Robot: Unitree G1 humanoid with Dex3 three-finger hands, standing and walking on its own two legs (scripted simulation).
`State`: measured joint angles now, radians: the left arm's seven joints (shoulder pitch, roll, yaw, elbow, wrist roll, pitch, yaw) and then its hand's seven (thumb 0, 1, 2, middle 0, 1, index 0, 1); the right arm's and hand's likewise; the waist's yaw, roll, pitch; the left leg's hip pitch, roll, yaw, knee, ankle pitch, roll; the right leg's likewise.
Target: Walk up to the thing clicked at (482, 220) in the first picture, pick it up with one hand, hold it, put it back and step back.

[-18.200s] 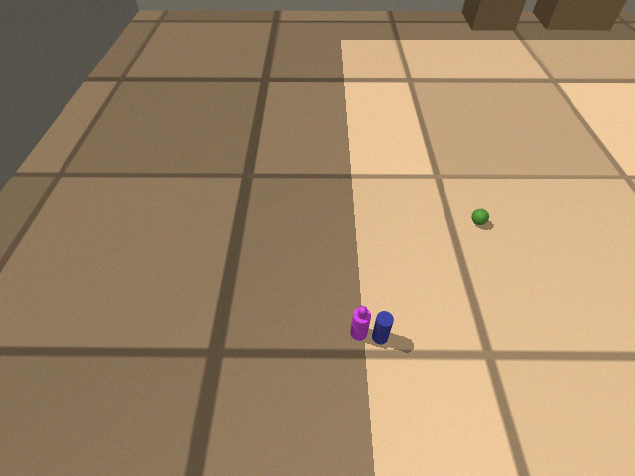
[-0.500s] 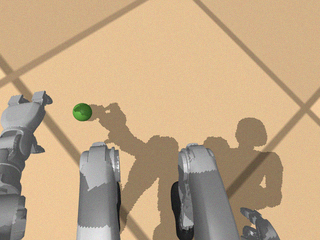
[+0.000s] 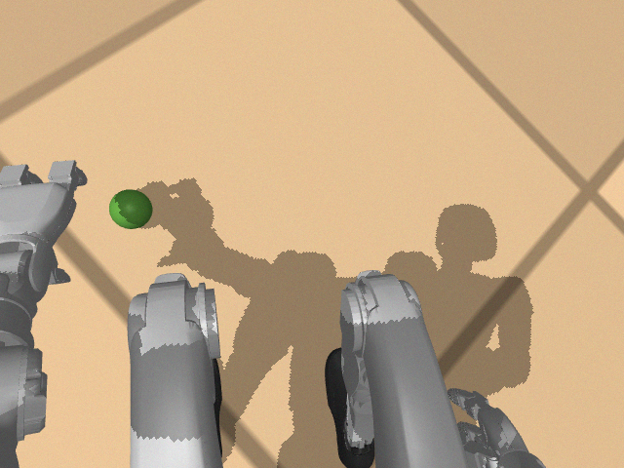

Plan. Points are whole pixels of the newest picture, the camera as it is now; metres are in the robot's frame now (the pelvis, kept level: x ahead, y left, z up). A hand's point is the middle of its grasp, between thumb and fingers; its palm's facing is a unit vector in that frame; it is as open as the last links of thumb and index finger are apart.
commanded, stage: rise first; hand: left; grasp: from above
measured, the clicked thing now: (131, 209) +0.46 +0.29 -0.31
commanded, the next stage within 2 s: none
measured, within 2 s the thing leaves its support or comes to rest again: neither
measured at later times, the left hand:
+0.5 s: hand (69, 229) +0.39 +0.33 -0.19, palm faces -0.44 -0.11 -0.89, open 14.1 cm
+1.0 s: hand (78, 224) +0.41 +0.33 -0.20, palm faces -0.45 -0.10 -0.89, open 14.1 cm
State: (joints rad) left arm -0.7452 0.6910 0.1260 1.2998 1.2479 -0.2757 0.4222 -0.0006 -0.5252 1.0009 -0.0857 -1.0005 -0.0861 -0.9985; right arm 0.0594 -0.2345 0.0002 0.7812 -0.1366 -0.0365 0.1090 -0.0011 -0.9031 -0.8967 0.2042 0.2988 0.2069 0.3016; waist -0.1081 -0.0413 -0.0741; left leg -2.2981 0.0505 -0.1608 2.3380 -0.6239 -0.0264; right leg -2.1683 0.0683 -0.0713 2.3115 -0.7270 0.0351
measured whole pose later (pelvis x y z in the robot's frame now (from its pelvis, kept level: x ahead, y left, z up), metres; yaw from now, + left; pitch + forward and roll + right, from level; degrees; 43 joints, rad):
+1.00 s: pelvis +0.01 +0.00 -0.02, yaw -2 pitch +32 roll -8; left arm -0.81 0.74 0.13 1.40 1.25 -0.25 0.46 0.00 -0.53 1.01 -0.10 -1.01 -0.09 -1.02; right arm 0.07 -0.24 0.06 0.79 -0.17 -0.05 0.12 0.00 -0.90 -0.90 0.20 0.30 0.21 0.30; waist -0.16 -0.06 -0.03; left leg -2.35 0.05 -0.20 2.42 -0.65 -0.04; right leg -2.22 0.08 -0.09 2.38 -0.74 0.04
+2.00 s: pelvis +0.00 +0.00 -0.02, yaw -2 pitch +31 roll -8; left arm -0.84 0.77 0.12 1.40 1.23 -0.25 0.42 0.00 -0.55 1.01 -0.09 -1.03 -0.09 -1.03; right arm 0.08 -0.26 0.09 0.77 -0.17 -0.05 0.13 0.00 -0.90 -0.90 0.20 0.30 0.21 0.30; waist -0.18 -0.05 -0.03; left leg -2.34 0.05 -0.21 2.43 -0.64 -0.04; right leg -2.21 0.09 -0.10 2.38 -0.73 0.04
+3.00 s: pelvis +0.00 +0.00 -0.03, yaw -3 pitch +31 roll -7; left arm -0.95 0.78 0.08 1.54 1.13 -0.11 0.39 0.00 -0.53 0.98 -0.08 -1.05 -0.09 -1.04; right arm 0.12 -0.27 0.14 0.75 -0.18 -0.09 0.15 0.00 -0.90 -0.89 0.20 0.30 0.21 0.30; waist -0.25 -0.03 0.03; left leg -2.35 0.06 -0.20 2.44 -0.64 -0.03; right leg -2.24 0.10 -0.10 2.39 -0.71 0.04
